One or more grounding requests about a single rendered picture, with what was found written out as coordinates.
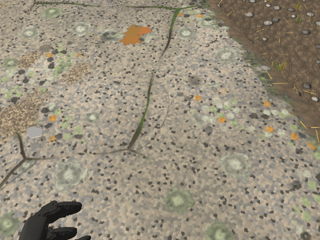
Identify left robot hand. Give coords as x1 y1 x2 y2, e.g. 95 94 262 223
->
18 200 91 240

